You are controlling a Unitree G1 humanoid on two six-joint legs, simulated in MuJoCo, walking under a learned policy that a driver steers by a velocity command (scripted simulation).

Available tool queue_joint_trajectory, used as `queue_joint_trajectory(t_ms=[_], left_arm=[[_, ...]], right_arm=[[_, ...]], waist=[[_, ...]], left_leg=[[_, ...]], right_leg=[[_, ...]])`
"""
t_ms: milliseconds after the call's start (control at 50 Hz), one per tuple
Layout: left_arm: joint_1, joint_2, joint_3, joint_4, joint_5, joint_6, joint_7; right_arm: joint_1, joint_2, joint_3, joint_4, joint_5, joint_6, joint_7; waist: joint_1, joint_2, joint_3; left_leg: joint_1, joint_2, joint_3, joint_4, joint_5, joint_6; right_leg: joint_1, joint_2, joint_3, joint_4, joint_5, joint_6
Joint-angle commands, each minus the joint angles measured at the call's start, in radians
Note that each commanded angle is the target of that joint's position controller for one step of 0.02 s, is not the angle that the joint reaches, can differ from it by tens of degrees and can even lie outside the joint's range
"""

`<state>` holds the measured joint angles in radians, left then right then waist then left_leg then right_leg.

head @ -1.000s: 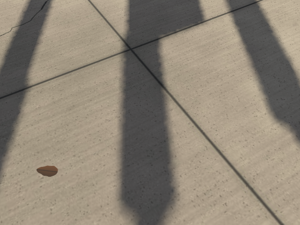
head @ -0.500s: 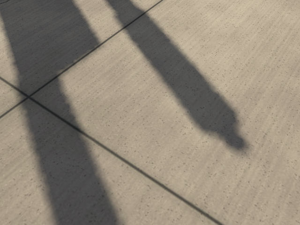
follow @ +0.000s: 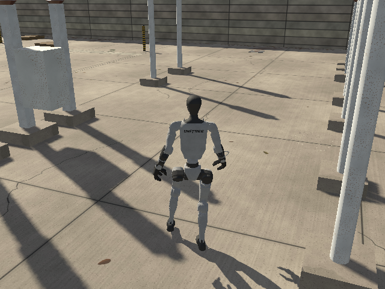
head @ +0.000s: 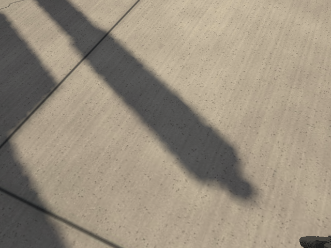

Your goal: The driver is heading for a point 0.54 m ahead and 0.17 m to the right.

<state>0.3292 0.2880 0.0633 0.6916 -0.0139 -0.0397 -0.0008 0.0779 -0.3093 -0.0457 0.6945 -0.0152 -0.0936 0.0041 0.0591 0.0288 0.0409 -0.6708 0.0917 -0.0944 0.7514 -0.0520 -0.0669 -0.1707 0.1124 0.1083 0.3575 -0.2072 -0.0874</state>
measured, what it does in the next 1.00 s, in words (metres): walks ahead, turning right: left foot, then right foot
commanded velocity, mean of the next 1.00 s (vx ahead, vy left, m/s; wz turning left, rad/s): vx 0.42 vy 0.00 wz -0.50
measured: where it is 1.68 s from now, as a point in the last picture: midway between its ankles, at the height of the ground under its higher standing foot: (213, 226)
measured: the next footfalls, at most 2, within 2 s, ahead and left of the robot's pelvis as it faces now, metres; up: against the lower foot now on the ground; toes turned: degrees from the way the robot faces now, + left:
left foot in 0.16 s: +0.28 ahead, +0.15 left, +0.00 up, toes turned -10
right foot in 0.70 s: +0.48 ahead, -0.19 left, +0.00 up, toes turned -28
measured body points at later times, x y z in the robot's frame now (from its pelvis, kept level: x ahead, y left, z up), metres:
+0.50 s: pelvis +0.27 +0.04 +0.00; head +0.30 +0.03 +0.45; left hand +0.52 +0.23 -0.09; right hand +0.22 -0.25 -0.12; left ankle +0.24 +0.15 -0.75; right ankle +0.35 -0.16 -0.68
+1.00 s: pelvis +0.47 -0.10 +0.00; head +0.50 -0.14 +0.45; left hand +0.71 +0.08 -0.10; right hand +0.48 -0.42 -0.12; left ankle +0.64 +0.00 -0.69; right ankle +0.45 -0.17 -0.75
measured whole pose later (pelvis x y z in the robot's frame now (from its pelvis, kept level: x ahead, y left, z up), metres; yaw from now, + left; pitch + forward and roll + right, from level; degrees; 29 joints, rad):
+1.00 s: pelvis +0.47 -0.10 +0.00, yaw -30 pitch +1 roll +0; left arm 0.21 0.27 0.05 0.71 0.01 -0.03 -0.01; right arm 0.12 -0.31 -0.04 0.77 0.00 -0.03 -0.02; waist 0.02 0.05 0.07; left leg -0.60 0.10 -0.04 0.85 -0.19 -0.07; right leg -0.21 0.09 0.00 0.35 -0.16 -0.09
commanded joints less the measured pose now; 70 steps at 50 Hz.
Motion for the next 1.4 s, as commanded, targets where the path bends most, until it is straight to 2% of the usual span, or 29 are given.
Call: queue_joint_trajectory(t_ms=[20, 100, 140, 160, 180, 200, 220, 240, 260, 320, 420, 580, 640, 680, 700, 720, 740, 760, 800, 880, 960, 1060, 1120, 1140, 1160, 1180, 1220, 1280, 1400], left_arm=[[-0.003, 0.182, 0.053, -0.053, -0.009, -0.011, 0.014], [0.028, 0.169, 0.052, -0.031, -0.014, -0.001, 0.018], [0.011, 0.153, 0.049, -0.034, -0.01, 0.006, 0.018], [0.011, 0.112, 0.034, -0.04, -0.006, 0.004, 0.015], [0.032, 0.048, 0.011, -0.057, 0.013, 0.002, 0.013], [0.154, 0.024, 0.0, -0.091, -0.025, -0.007, 0.013], [0.131, 0.133, 0.02, -0.059, -0.032, -0.004, 0.018], [0.027, 0.176, 0.034, -0.07, -0.023, 0.002, 0.017], [-0.017, 0.165, 0.035, -0.076, -0.013, 0.007, 0.019], [-0.035, 0.113, 0.034, -0.089, -0.017, 0.016, 0.005], [-0.11, 0.065, 0.02, -0.121, -0.01, 0.025, -0.003], [-0.315, 0.041, 0.004, -0.179, -0.013, 0.008, -0.052], [-0.28, 0.086, 0.026, -0.19, -0.006, 0.014, -0.059], [-0.037, 0.162, 0.072, -0.131, -0.001, 0.022, -0.047], [0.101, 0.233, 0.097, -0.1, 0.001, 0.031, -0.024], [0.022, 0.334, 0.097, -0.13, 0.011, 0.02, -0.017], [0.043, 0.231, 0.07, -0.155, 0.012, 0.009, -0.022], [0.004, 0.185, 0.05, -0.134, 0.017, -0.001, -0.028], [-0.093, 0.131, 0.035, -0.119, 0.002, -0.008, -0.027], [-0.167, 0.133, 0.029, -0.098, 0.024, -0.022, -0.016], [-0.174, 0.124, 0.022, -0.052, 0.023, -0.011, 0.002], [-0.143, 0.117, 0.012, 0.014, 0.029, 0.009, 0.003], [-0.164, 0.098, 0.0, 0.042, 0.015, 0.016, 0.001], [-0.139, 0.081, -0.007, 0.056, 0.014, 0.014, 0.001], [-0.083, 0.061, -0.013, 0.061, 0.037, 0.006, 0.002], [0.027, 0.051, -0.012, 0.09, 0.041, 0.004, 0.005], [-0.055, 0.077, -0.013, 0.096, 0.034, 0.024, 0.014], [-0.1, 0.09, -0.007, 0.102, 0.026, 0.062, 0.022], [-0.093, 0.081, -0.004, 0.157, 0.021, 0.064, 0.027]], right_arm=[[-0.096, -0.052, -0.007, -0.077, 0.013, -0.017, 0.011], [-0.104, -0.104, -0.027, -0.089, 0.023, -0.03, 0.023], [-0.012, -0.121, -0.043, -0.067, 0.024, -0.037, 0.019], [0.084, -0.149, -0.057, -0.051, 0.013, -0.042, 0.012], [0.231, -0.204, -0.072, -0.04, 0.0, -0.042, 0.003], [0.294, -0.265, -0.088, -0.003, -0.007, -0.026, 0.011], [0.259, -0.163, -0.066, -0.025, 0.015, -0.022, 0.016], [0.221, -0.114, -0.052, -0.031, 0.018, -0.015, 0.011], [0.176, -0.098, -0.044, -0.035, 0.008, -0.01, 0.009], [0.137, -0.062, -0.034, -0.013, 0.001, -0.013, 0.002], [0.157, -0.11, -0.052, 0.032, 0.007, -0.02, -0.002], [0.219, -0.171, -0.066, 0.089, 0.03, 0.013, -0.008], [0.214, -0.214, -0.079, 0.094, 0.047, 0.032, -0.014], [0.197, -0.211, -0.076, 0.088, 0.056, 0.044, -0.022], [0.218, -0.157, -0.053, 0.07, 0.026, 0.038, -0.023], [0.33, -0.031, -0.007, 0.017, -0.009, 0.016, -0.005], [0.243, -0.137, -0.025, 0.042, 0.022, -0.004, 0.005], [0.161, -0.159, -0.032, 0.019, 0.053, -0.008, 0.008], [0.14, -0.138, -0.028, 0.032, 0.023, -0.002, -0.009], [0.217, -0.099, -0.024, 0.065, 0.015, 0.049, -0.021], [0.144, -0.059, -0.012, 0.054, 0.007, 0.058, -0.024], [0.047, -0.067, -0.013, 0.039, 0.014, 0.058, -0.012], [0.061, -0.071, -0.018, 0.044, 0.002, 0.053, -0.005], [0.073, -0.084, -0.02, 0.048, -0.008, 0.048, -0.006], [0.071, -0.137, -0.029, 0.042, -0.015, 0.045, -0.013], [0.042, -0.143, -0.029, 0.046, -0.014, 0.052, -0.017], [0.013, -0.053, -0.012, 0.047, 0.005, 0.068, -0.007], [0.007, -0.065, -0.012, 0.063, 0.006, 0.061, 0.006], [0.0, -0.06, -0.011, 0.111, 0.009, 0.058, -0.002]], waist=[[0.007, -0.097, -0.031], [-0.007, -0.13, -0.035], [-0.061, -0.155, -0.058], [-0.108, -0.137, -0.129], [-0.157, -0.004, -0.273], [-0.093, 0.344, -0.362], [-0.117, 0.202, -0.27], [-0.14, 0.115, -0.157], [-0.122, 0.049, -0.101], [-0.082, 0.092, -0.038], [-0.086, 0.046, -0.013], [-0.147, 0.028, 0.049], [-0.093, 0.064, 0.001], [0.053, 0.045, -0.131], [0.103, -0.074, -0.225], [-0.045, -0.326, -0.358], [0.05, -0.16, -0.467], [0.043, -0.122, -0.325], [-0.026, -0.045, -0.168], [-0.106, -0.074, -0.15], [-0.087, -0.105, -0.146], [-0.042, -0.112, -0.124], [-0.072, -0.109, -0.11], [-0.08, -0.077, -0.112], [-0.04, 0.001, -0.145], [0.025, 0.104, -0.191], [-0.029, 0.09, -0.16], [-0.047, 0.047, -0.115], [-0.055, 0.004, -0.131]], left_leg=[[0.177, -0.072, 0.042, -0.155, 0.155, -0.005], [0.214, -0.082, 0.0, -0.249, 0.055, 0.031], [0.341, -0.089, 0.024, -0.293, -0.008, 0.069], [0.51, -0.045, 0.001, -0.302, -0.02, 0.107], [0.766, 0.135, -0.174, -0.29, -0.073, 0.166], [1.009, 0.325, -0.655, -0.415, -0.371, 0.313], [0.954, 0.316, -0.681, -0.461, -0.57, 0.29], [0.844, 0.277, -0.515, -0.467, -0.512, 0.249], [0.737, 0.235, -0.391, -0.478, -0.367, 0.231], [0.582, 0.159, -0.172, -0.543, -0.157, 0.225], [0.597, 0.176, -0.003, -0.599, 0.03, 0.26], [0.699, 0.178, 0.213, -0.58, 0.169, 0.209], [0.766, 0.189, 0.268, -0.431, 0.573, 0.181], [0.675, 0.146, 0.312, -0.088, 0.738, 0.139], [0.421, 0.097, 0.304, 0.218, 0.374, 0.09], [0.025, -0.105, 0.206, 0.579, -0.584, 0.028], [0.0, -0.081, 0.017, 0.658, -0.58, 0.034], [-0.04, -0.04, 0.028, 0.634, -0.498, 0.042], [0.01, 0.024, 0.047, 0.483, -0.388, 0.036], [0.185, 0.019, 0.06, 0.354, -0.278, -0.001], [0.206, 0.008, 0.062, 0.116, -0.108, -0.013], [0.263, -0.014, 0.054, -0.091, -0.042, 0.003], [0.353, -0.037, 0.068, -0.251, -0.029, 0.047], [0.439, -0.021, 0.047, -0.347, 0.161, 0.07], [0.546, 0.065, -0.034, -0.325, 0.465, 0.099], [0.623, 0.118, -0.076, -0.268, 0.506, 0.183], [0.559, 0.071, -0.056, -0.283, 0.268, 0.184], [0.503, 0.024, -0.014, -0.28, 0.177, 0.143], [0.542, 0.004, 0.011, -0.251, 0.263, 0.143]], right_leg=[[-0.117, -0.203, 0.169, -0.109, 0.129, -0.138], [-0.002, -0.249, 0.288, -0.001, 0.073, -0.112], [0.004, -0.232, 0.311, 0.08, 0.104, -0.084], [-0.033, -0.18, 0.272, 0.211, 0.123, -0.051], [-0.16, -0.108, 0.176, 0.5, -0.059, -0.009], [-0.503, -0.007, 0.067, 0.798, -0.409, 0.046], [-0.608, -0.087, 0.094, 0.917, -0.355, 0.063], [-0.631, -0.116, 0.066, 0.94, -0.262, 0.071], [-0.595, -0.148, 0.04, 0.923, -0.193, 0.078], [-0.514, -0.209, 0.017, 0.832, -0.105, 0.084], [-0.578, -0.23, -0.003, 0.677, 0.024, 0.106], [-0.498, -0.197, -0.123, 0.315, 0.194, 0.06], [-0.378, -0.125, -0.191, 0.275, 0.051, 0.002], [-0.026, -0.044, -0.214, 0.183, 0.101, -0.063], [0.288, -0.163, -0.023, 0.175, 0.261, -0.115], [0.569, -0.46, 0.536, 0.114, 0.338, -0.32], [0.55, -0.49, 0.585, 0.041, 0.401, -0.321], [0.438, -0.456, 0.397, 0.044, 0.558, -0.278], [0.187, -0.363, 0.204, 0.025, 0.635, -0.201], [-0.038, -0.316, 0.065, -0.058, 0.763, -0.197], [-0.034, -0.264, -0.027, -0.057, 0.724, -0.153], [0.012, -0.288, 0.009, -0.035, 0.588, -0.138], [0.011, -0.283, 0.043, 0.045, 0.472, -0.106], [-0.01, -0.246, 0.04, 0.076, 0.38, -0.061], [-0.046, -0.178, 0.015, 0.125, 0.236, -0.012], [-0.101, -0.127, -0.018, 0.117, 0.032, 0.033], [-0.084, -0.116, -0.041, 0.085, -0.046, 0.061], [-0.058, -0.127, -0.027, 0.078, 0.042, 0.047], [-0.014, -0.141, -0.021, 0.08, 0.172, 0.052]])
